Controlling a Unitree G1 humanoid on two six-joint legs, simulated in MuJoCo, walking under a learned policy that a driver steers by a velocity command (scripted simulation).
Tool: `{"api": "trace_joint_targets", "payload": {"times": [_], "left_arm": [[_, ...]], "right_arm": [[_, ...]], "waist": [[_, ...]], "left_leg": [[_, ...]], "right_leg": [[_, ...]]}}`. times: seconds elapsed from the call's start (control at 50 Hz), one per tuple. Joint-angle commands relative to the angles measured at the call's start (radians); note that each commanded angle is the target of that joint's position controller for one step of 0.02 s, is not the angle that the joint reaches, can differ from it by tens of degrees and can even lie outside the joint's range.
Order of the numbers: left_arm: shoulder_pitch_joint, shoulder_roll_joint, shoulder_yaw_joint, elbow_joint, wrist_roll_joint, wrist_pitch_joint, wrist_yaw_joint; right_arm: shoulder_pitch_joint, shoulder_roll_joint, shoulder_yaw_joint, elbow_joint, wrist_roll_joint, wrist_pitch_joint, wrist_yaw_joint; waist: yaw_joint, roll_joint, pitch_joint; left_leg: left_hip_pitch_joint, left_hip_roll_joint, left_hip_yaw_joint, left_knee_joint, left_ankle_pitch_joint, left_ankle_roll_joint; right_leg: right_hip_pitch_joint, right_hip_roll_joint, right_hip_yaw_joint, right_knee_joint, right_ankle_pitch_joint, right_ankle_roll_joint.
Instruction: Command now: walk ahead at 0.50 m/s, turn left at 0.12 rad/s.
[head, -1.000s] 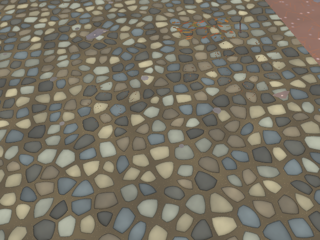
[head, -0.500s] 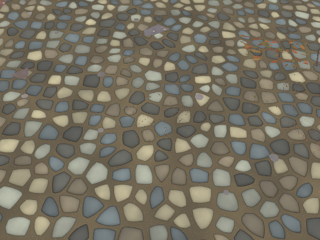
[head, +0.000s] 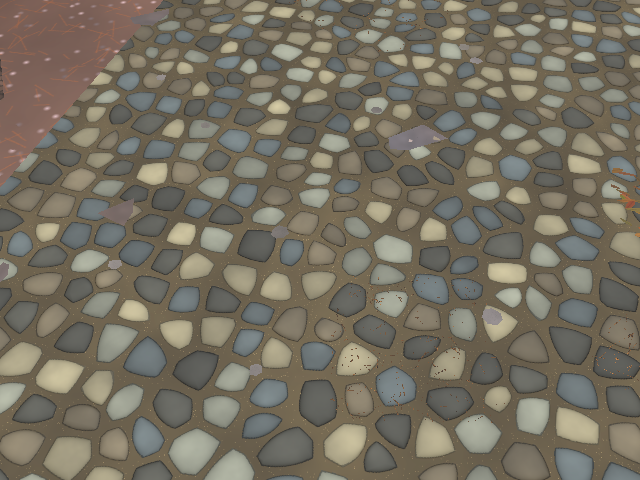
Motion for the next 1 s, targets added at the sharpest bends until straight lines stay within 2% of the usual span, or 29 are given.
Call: {"api": "trace_joint_targets", "payload": {"times": [0.02,0.06,0.1,0.18,0.26,0.32,0.34,0.36,0.38,0.4,0.42,0.44,0.46,0.48,0.5,0.56,0.62,0.68,0.74,0.8,0.82,0.86,0.88,0.9,0.92,0.94,0.96,0.98,1.0], "left_arm": [[0.046,0.081,0.01,-0.028,0.013,-0.005,0.002],[0.06,0.1,0.013,-0.011,0.001,-0.01,0.003],[0.079,0.137,0.021,0.004,-0.004,-0.009,0.011],[0.134,0.158,0.022,0.03,-0.016,0.006,0.021],[0.237,0.164,0.02,0.074,-0.027,0.027,0.025],[0.245,0.185,0.029,0.083,-0.028,0.047,0.036],[0.234,0.196,0.033,0.082,-0.027,0.052,0.039],[0.214,0.195,0.031,0.077,-0.026,0.054,0.04],[0.202,0.162,0.019,0.062,-0.014,0.051,0.039],[0.247,0.074,-0.007,0.028,-0.001,0.039,0.037],[0.335,0.039,-0.021,0.027,-0.019,0.025,0.034],[0.263,0.144,0.009,0.03,-0.045,0.025,0.035],[0.187,0.162,0.018,0.006,-0.047,0.029,0.036],[0.154,0.151,0.02,0.001,-0.035,0.035,0.038],[0.156,0.134,0.025,0.002,-0.028,0.046,0.038],[0.169,0.076,0.021,-0.009,-0.032,0.081,0.035],[0.11,0.071,0.022,-0.044,-0.022,0.091,0.032],[0.03,0.056,0.013,-0.07,-0.021,0.082,0.01],[-0.079,0.048,0.004,-0.113,-0.019,0.08,-0.009],[-0.142,0.064,0.006,-0.155,-0.02,0.082,-0.023],[-0.146,0.072,0.009,-0.166,-0.019,0.083,-0.027],[-0.087,0.107,0.028,-0.17,-0.018,0.089,-0.029],[0.029,0.14,0.05,-0.145,-0.021,0.09,-0.026],[0.202,0.206,0.088,-0.096,-0.025,0.094,-0.012],[0.292,0.319,0.118,-0.077,-0.03,0.103,0.011],[0.248,0.356,0.11,-0.12,-0.026,0.085,0.004],[0.248,0.259,0.082,-0.123,-0.021,0.069,-0.005],[0.217,0.218,0.07,-0.117,-0.018,0.058,-0.004],[0.148,0.19,0.061,-0.125,-0.02,0.054,-0.002]], "right_arm": [[-0.042,-0.104,-0.031,-0.098,-0.007,-0.025,0.004],[-0.033,-0.069,-0.022,-0.095,-0.009,-0.017,0.003],[-0.102,-0.058,-0.014,-0.122,-0.018,-0.017,0.002],[-0.248,-0.034,0.0,-0.154,-0.015,-0.029,0.013],[-0.378,-0.04,0.001,-0.196,-0.005,-0.042,0.03],[-0.383,-0.075,-0.011,-0.206,-0.004,-0.058,0.042],[-0.344,-0.092,-0.018,-0.196,-0.004,-0.062,0.041],[-0.244,-0.122,-0.034,-0.169,-0.007,-0.066,0.035],[-0.091,-0.174,-0.056,-0.135,-0.02,-0.068,0.025],[0.057,-0.259,-0.077,-0.119,-0.04,-0.062,0.015],[0.086,-0.247,-0.073,-0.103,-0.03,-0.048,0.02],[0.054,-0.158,-0.051,-0.103,-0.023,-0.042,0.017],[-0.011,-0.126,-0.039,-0.104,-0.014,-0.042,0.015],[-0.074,-0.101,-0.03,-0.102,-0.019,-0.044,0.018],[-0.12,-0.076,-0.023,-0.099,-0.025,-0.05,0.021],[-0.171,-0.075,-0.03,-0.076,-0.03,-0.069,0.021],[-0.152,-0.106,-0.043,-0.046,-0.034,-0.074,0.012],[-0.137,-0.135,-0.051,-0.028,-0.031,-0.065,0.002],[-0.09,-0.165,-0.06,-0.004,-0.019,-0.052,-0.003],[-0.054,-0.188,-0.07,0.019,-0.002,-0.031,-0.003],[-0.053,-0.198,-0.073,0.023,0.003,-0.023,-0.003],[-0.068,-0.227,-0.081,0.019,0.011,-0.008,-0.008],[-0.083,-0.232,-0.082,0.016,0.015,0.002,-0.01],[-0.077,-0.21,-0.071,0.011,0.01,0.004,-0.014],[-0.037,-0.114,-0.04,-0.025,-0.031,-0.007,-0.013],[-0.017,-0.056,-0.011,-0.07,-0.029,-0.045,-0.002],[-0.14,-0.151,-0.033,-0.087,0.013,-0.075,0.012],[-0.185,-0.152,-0.031,-0.104,0.028,-0.092,0.017],[-0.181,-0.141,-0.03,-0.089,0.006,-0.098,0.008]], "waist": [[0.011,-0.097,-0.04],[-0.001,-0.111,-0.036],[0.01,-0.099,-0.018],[0.058,-0.086,-0.003],[0.099,-0.083,0.026],[0.069,-0.102,0.018],[0.04,-0.115,-0.002],[-0.019,-0.112,-0.058],[-0.09,-0.096,-0.178],[-0.117,0.069,-0.347],[-0.087,0.28,-0.464],[-0.103,0.16,-0.327],[-0.09,0.113,-0.193],[-0.059,0.067,-0.123],[-0.026,0.077,-0.074],[0.022,0.079,-0.026],[0.021,0.036,-0.003],[-0.003,0.02,0.014],[-0.045,0.001,0.046],[-0.057,0.005,0.065],[-0.049,0.012,0.06],[0.001,0.047,-0.002],[0.071,0.045,-0.066],[0.153,0.013,-0.158],[0.137,-0.195,-0.231],[0.072,-0.292,-0.383],[0.136,-0.149,-0.334],[0.118,-0.131,-0.213],[0.068,-0.05,-0.143]], "left_leg": [[-0.265,0.132,-0.021,-0.031,0.091,-0.007],[-0.261,0.147,0.006,-0.104,0.103,-0.023],[-0.302,0.16,0.025,-0.215,0.183,-0.044],[-0.253,0.133,0.063,-0.494,0.429,-0.051],[-0.225,0.089,0.063,-0.637,0.477,-0.054],[-0.177,0.071,0.045,-0.712,0.389,-0.033],[-0.105,0.06,0.054,-0.728,0.356,-0.021],[0.05,0.044,0.074,-0.764,0.353,0.004],[0.308,0.105,0.033,-0.722,0.38,0.046],[0.691,0.346,-0.248,-0.689,0.368,0.143],[0.803,0.478,-0.574,-0.809,0.187,0.228],[0.694,0.433,-0.512,-0.854,0.057,0.191],[0.549,0.402,-0.371,-0.887,0.071,0.16],[0.417,0.362,-0.28,-0.929,0.129,0.147],[0.321,0.328,-0.196,-0.971,0.185,0.139],[0.19,0.303,-0.04,-1.052,0.306,0.146],[0.205,0.305,0.063,-1.073,0.399,0.155],[0.227,0.281,0.17,-1.077,0.437,0.134],[0.286,0.301,0.222,-1.074,0.438,0.123],[0.398,0.332,0.25,-1.025,0.494,0.104],[0.427,0.338,0.263,-0.988,0.577,0.094],[0.455,0.333,0.295,-0.835,0.915,0.07],[0.429,0.309,0.323,-0.666,1.034,0.049],[0.299,0.264,0.344,-0.427,0.964,0.01],[-0.057,0.172,0.347,-0.069,0.373,-0.051],[-0.348,-0.015,0.118,0.18,-0.218,-0.083],[-0.461,0.043,-0.002,0.213,-0.157,-0.06],[-0.489,0.083,0.013,0.155,-0.068,-0.034],[-0.429,0.127,0.012,0.063,0.006,-0.031]], "right_leg": [[0.227,-0.28,0.37,-0.276,0.035,-0.171],[0.189,-0.269,0.3,-0.308,0.13,-0.187],[0.185,-0.27,0.25,-0.335,0.206,-0.197],[0.189,-0.215,0.136,-0.344,0.246,-0.15],[0.258,-0.244,0.178,-0.296,0.225,-0.143],[0.333,-0.285,0.237,-0.218,0.245,-0.121],[0.333,-0.286,0.245,-0.174,0.3,-0.111],[0.306,-0.252,0.222,-0.073,0.409,-0.088],[0.197,-0.196,0.189,0.121,0.379,-0.056],[-0.121,-0.074,0.109,0.477,0.061,0.006],[-0.33,-0.02,0.138,0.693,-0.46,0.03],[-0.411,-0.08,0.175,0.787,-0.413,0.03],[-0.436,-0.118,0.144,0.786,-0.319,0.029],[-0.399,-0.152,0.13,0.756,-0.245,0.034],[-0.357,-0.178,0.133,0.719,-0.194,0.037],[-0.294,-0.205,0.128,0.682,-0.116,0.055],[-0.349,-0.21,0.139,0.572,0.006,0.069],[-0.321,-0.197,0.1,0.384,0.157,0.062],[-0.316,-0.183,0.049,0.257,0.19,0.044],[-0.339,-0.169,0.019,0.189,0.108,0.011],[-0.324,-0.153,-0.001,0.176,0.06,-0.005],[-0.195,-0.085,-0.063,0.171,-0.048,-0.045],[-0.04,-0.035,-0.092,0.136,-0.048,-0.074],[0.233,0.001,-0.07,0.086,0.004,-0.114],[0.541,-0.219,0.307,0.053,-0.004,-0.214],[0.734,-0.404,0.864,-0.134,-0.194,-0.394],[0.715,-0.391,0.8,-0.196,-0.207,-0.335],[0.597,-0.355,0.65,-0.19,-0.149,-0.295],[0.448,-0.307,0.537,-0.186,-0.054,-0.256]]}}
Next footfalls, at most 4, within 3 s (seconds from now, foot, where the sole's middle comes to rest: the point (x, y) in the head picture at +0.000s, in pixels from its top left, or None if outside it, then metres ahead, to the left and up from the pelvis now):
0.38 left None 0.40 0.14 -0.77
0.90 right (416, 418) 0.60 -0.17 -0.77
1.40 left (382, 282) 0.96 -0.13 -0.77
1.94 right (516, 243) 1.08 -0.49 -0.77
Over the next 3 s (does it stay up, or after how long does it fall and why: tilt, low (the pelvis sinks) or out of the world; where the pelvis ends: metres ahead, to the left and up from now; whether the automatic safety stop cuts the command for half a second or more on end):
stays up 1.56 -0.51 -0.01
